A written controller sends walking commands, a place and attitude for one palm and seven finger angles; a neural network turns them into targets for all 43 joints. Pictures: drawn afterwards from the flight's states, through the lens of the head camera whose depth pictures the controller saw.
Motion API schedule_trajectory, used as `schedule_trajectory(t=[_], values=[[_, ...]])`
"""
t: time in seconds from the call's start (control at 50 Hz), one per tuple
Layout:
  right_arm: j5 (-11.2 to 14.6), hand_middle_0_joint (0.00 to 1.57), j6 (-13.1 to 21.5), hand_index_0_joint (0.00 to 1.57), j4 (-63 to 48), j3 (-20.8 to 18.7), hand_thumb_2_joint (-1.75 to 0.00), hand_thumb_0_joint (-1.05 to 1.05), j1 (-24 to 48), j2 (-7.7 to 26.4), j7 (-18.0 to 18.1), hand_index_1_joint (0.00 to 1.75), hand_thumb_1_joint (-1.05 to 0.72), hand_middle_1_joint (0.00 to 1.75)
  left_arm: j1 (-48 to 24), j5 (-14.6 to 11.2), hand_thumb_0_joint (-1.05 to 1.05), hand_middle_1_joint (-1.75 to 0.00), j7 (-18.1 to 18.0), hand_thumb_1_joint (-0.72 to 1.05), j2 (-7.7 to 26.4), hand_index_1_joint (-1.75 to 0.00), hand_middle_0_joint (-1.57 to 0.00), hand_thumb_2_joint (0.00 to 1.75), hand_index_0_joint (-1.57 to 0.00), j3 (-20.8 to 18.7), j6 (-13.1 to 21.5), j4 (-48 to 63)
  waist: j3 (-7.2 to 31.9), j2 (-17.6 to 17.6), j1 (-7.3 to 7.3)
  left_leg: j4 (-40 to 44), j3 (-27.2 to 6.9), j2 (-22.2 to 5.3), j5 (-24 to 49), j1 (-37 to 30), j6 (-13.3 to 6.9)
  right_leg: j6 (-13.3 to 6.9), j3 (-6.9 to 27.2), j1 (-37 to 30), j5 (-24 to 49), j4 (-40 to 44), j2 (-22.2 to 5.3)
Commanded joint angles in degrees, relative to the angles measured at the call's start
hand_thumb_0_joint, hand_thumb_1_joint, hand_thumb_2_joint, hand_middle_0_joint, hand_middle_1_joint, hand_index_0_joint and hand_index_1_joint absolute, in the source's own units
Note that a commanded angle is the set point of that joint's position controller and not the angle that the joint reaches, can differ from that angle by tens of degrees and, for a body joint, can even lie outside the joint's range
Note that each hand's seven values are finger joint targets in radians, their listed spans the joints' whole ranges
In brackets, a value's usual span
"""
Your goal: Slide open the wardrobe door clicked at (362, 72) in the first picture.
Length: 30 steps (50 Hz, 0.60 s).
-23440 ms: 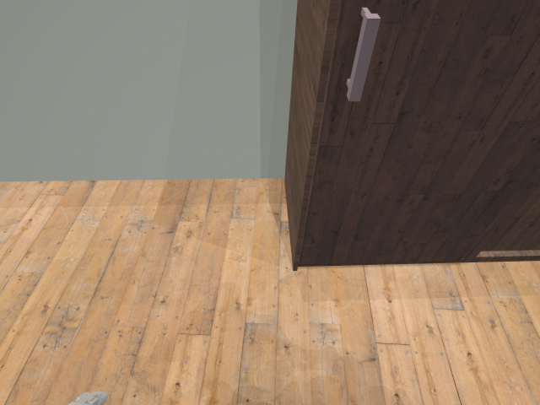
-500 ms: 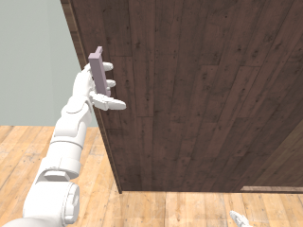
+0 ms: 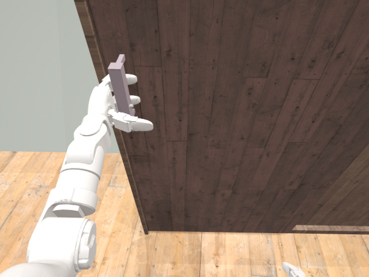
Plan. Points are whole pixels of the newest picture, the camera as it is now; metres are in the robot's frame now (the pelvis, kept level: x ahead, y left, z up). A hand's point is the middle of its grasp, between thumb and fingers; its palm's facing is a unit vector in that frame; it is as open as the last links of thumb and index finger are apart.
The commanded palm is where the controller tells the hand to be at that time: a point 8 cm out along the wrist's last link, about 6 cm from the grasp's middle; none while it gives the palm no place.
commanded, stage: grip the handle and tug to test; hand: left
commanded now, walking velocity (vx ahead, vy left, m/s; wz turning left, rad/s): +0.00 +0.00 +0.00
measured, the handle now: (125, 94) +0.47 +0.16 +0.17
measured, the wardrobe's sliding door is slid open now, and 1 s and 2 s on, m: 0.00 0.00 0.01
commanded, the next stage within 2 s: tug the door sideways, standing still in 1.32 s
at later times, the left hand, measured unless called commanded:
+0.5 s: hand (130, 107) +0.42 +0.14 +0.18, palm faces +0.05 -1.00 +0.01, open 6.7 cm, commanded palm +0.39 +0.19 +0.18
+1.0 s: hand (130, 107) +0.42 +0.14 +0.18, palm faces +0.05 -1.00 +0.01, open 5.7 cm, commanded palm +0.38 +0.19 +0.18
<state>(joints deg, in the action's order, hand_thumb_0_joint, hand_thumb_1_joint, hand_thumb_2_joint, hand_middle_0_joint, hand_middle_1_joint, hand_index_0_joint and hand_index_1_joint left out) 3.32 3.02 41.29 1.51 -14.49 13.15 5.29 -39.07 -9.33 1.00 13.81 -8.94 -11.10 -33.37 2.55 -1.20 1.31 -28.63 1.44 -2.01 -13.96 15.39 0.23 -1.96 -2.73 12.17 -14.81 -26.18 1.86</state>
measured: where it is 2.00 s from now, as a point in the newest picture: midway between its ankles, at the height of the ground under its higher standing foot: outside the picture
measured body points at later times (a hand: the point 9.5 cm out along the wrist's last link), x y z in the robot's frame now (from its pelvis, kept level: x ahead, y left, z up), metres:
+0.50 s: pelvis +0.00 +0.00 +0.00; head -0.01 +0.00 +0.45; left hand +0.41 +0.19 +0.18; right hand +0.13 -0.24 -0.10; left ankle +0.01 +0.12 -0.74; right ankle -0.01 -0.10 -0.74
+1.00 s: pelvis +0.00 +0.00 +0.00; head -0.02 +0.00 +0.45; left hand +0.41 +0.19 +0.18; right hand +0.12 -0.25 -0.10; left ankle +0.01 +0.12 -0.74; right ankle -0.01 -0.10 -0.74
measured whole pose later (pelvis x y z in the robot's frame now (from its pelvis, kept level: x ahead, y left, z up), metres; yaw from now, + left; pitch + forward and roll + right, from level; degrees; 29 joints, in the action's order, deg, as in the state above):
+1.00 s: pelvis +0.00 +0.00 +0.00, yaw -1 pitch +0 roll -1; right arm 3.3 3.0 40.9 1.6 -14.2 13.0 5.1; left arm -36.7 -9.3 0.0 13.6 -9.4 -11.5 -31.0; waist 2.9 -1.3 1.4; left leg -27.6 2.1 -2.1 -13.5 14.2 0.2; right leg -1.9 -2.0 11.4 -14.2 -25.5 2.0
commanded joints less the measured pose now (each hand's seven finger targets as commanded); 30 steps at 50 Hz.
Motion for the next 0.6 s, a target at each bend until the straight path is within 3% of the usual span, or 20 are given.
schedule_trajectory(t=[0.0, 0.02, 0.04, 0.08, 0.14, 0.18, 0.22, 0.24, 0.26, 0.32, 0.36, 0.4, 0.48, 0.58], values=[[0.10, 0.20, 2.99, 0.20, -7.24, -2.29, -0.90, 0.00, 4.84, 7.53, 0.48, 0.30, -0.90, 0.30, -29.28, -0.30, 0.00, -1.24, -0.24, -0.22, 9.48, -1.24, -0.33, 0.42, -0.33, -2.80, 3.50, 12.18, 15.61, 2.78, 0.42, 2.05, -1.25, 1.85, 11.92, -8.21, -2.29, 0.91, 1.81, -1.64, 15.37, 3.44, 0.26], [0.01, 0.20, 2.99, 0.20, -7.23, -2.33, -0.90, 0.00, 4.80, 7.49, 0.46, 0.30, -0.90, 0.30, -30.10, -0.25, 0.00, -1.25, -0.30, -0.17, 9.76, -1.25, -0.33, 0.44, -0.33, -2.94, 3.57, 12.83, 16.32, 1.95, 0.58, 2.05, -1.11, 1.93, 12.10, -8.46, -2.33, 0.94, 2.06, -1.77, 15.73, 3.42, 0.17], [-0.14, 0.20, 2.88, 0.20, -7.36, -2.46, -0.90, 0.00, 4.71, 7.86, 0.50, 0.30, -0.90, 0.30, -27.90, -0.19, 0.00, -1.25, -0.46, -0.13, 11.75, -1.25, -0.34, 0.46, -0.34, -4.89, 3.71, 12.51, 16.83, 1.85, -0.51, 2.19, -1.11, 1.93, 12.57, -8.43, -2.30, 0.88, 2.14, -2.93, 15.92, 3.37, 0.07], [-0.05, 0.20, 2.99, 0.20, -7.89, -2.31, -0.90, 0.00, 5.09, 7.26, 0.32, 0.30, -0.90, 0.30, -27.63, -0.09, 0.00, -1.27, -0.29, -0.03, 9.70, -1.27, -0.35, 0.50, -0.35, -3.17, 4.22, 14.51, 17.34, 1.62, -0.30, 2.18, -0.85, 1.89, 13.55, -8.65, -2.32, 0.85, 2.09, -3.38, 17.33, 3.08, 0.11], [0.00, 0.20, 2.82, 0.20, -8.08, -2.53, -0.90, 0.00, 4.68, 7.66, 0.20, 0.30, -0.90, 0.30, -24.94, 0.06, 0.00, -1.29, -0.13, 0.11, 10.42, -1.29, -0.36, 0.56, -0.36, -3.76, 4.27, 14.53, 17.47, 1.68, -0.78, 2.33, -0.87, 1.77, 14.69, -9.05, -2.16, 0.70, 1.75, -4.32, 18.22, 2.90, 0.24], [0.27, 0.20, 2.96, 0.20, -8.30, -2.46, -0.90, 0.00, 5.28, 7.21, 0.14, 0.30, -0.90, 0.30, -26.47, -0.14, 0.00, -1.30, 0.14, 0.20, 7.73, -1.30, -0.38, 0.60, -0.38, -1.38, 3.86, 16.00, 16.46, 0.88, -0.04, 2.31, -0.80, 1.71, 14.14, -9.27, -2.15, 0.77, 1.67, -2.99, 17.67, 3.14, 0.34], [0.28, 0.20, 2.88, 0.20, -7.92, -2.32, -0.90, 0.00, 5.51, 7.30, 0.25, 0.30, -0.90, 0.30, -27.41, -0.40, 0.00, -1.31, 0.04, 0.29, 7.71, -1.31, -0.38, 0.64, -0.38, -1.50, 2.96, 14.80, 14.59, 1.82, 0.43, 2.36, -0.90, 1.72, 11.94, -8.82, -2.26, 0.93, 1.82, -1.26, 15.27, 3.87, 0.45], [0.18, 0.20, 2.72, 0.20, -7.78, -2.40, -0.90, 0.00, 5.46, 7.75, 0.40, 0.30, -0.90, 0.30, -26.87, -0.28, 0.00, -1.32, -0.24, 0.34, 10.07, -1.32, -0.39, 0.66, -0.39, -3.42, 2.71, 13.95, 14.37, 1.55, 0.02, 2.48, -1.02, 1.73, 11.77, -8.87, -2.27, 0.87, 1.92, -1.67, 14.52, 4.02, 0.30], [0.19, 0.20, 2.69, 0.20, -7.86, -2.16, -0.90, 0.00, 5.67, 7.56, 0.45, 0.30, -0.90, 0.30, -28.58, -0.14, 0.00, -1.33, -0.40, 0.39, 9.95, -1.33, -0.40, 0.68, -0.40, -2.86, 2.79, 15.13, 14.56, 1.53, 0.23, 2.56, -1.09, 1.76, 11.52, -8.51, -2.27, 0.92, 1.88, -1.62, 14.32, 3.89, 0.19], [0.20, 0.20, 3.02, 0.20, -7.60, -2.14, -0.90, 0.00, 5.85, 6.97, 0.35, 0.30, -0.90, 0.30, -29.51, 0.02, 0.00, -1.35, -0.66, 0.53, 6.60, -1.35, -0.41, 0.74, -0.41, -0.24, 3.06, 15.37, 14.85, 0.49, 0.84, 2.16, -1.21, 1.75, 11.52, -9.66, -2.13, 0.76, 1.70, -0.43, 13.89, 3.77, 0.47], [0.05, 0.20, 3.00, 0.20, -7.45, -2.21, -0.90, 0.00, 5.77, 7.45, 0.43, 0.30, -0.90, 0.30, -29.20, -0.22, 0.00, -1.36, -0.80, 0.62, 8.93, -1.36, -0.42, 0.78, -0.42, -2.25, 3.29, 14.62, 15.01, 1.13, 0.29, 2.35, -1.43, 1.68, 11.57, -9.36, -2.14, 0.71, 1.73, -0.91, 13.72, 3.75, 0.34], [0.02, 0.20, 2.96, 0.20, -7.47, -2.03, -0.90, 0.00, 5.75, 7.13, 0.42, 0.30, -0.90, 0.30, -30.03, -0.02, 0.00, -1.37, -0.64, 0.71, 7.59, -1.37, -0.43, 0.82, -0.43, -1.05, 3.36, 14.29, 15.44, 1.46, 0.59, 2.35, -1.36, 1.81, 11.70, -9.22, -2.09, 0.71, 1.72, -1.16, 14.14, 3.59, 0.31], [-0.03, 0.20, 3.07, 0.20, -7.81, -2.12, -0.90, 0.00, 5.88, 7.19, 0.31, 0.30, -0.90, 0.30, -29.13, -0.22, 0.00, -1.40, -0.36, 0.90, 8.40, -1.40, -0.45, 0.90, -0.45, -1.69, 4.09, 15.16, 16.81, 1.07, 0.01, 2.28, -1.25, 1.83, 12.57, -9.45, -2.12, 0.68, 1.91, -2.28, 15.38, 3.33, 0.19], [0.15, 0.20, 2.83, 0.20, -8.06, -2.13, -0.90, 0.00, 6.11, 7.18, 0.35, 0.30, -0.90, 0.30, -28.09, -0.27, 0.00, -1.40, -0.14, 0.90, 8.50, -1.40, -0.45, 0.90, -0.45, -2.02, 3.64, 14.40, 15.92, 1.40, 0.06, 2.35, -1.27, 1.77, 12.09, -9.11, -2.12, 0.78, 1.78, -1.94, 14.83, 3.58, 0.24]])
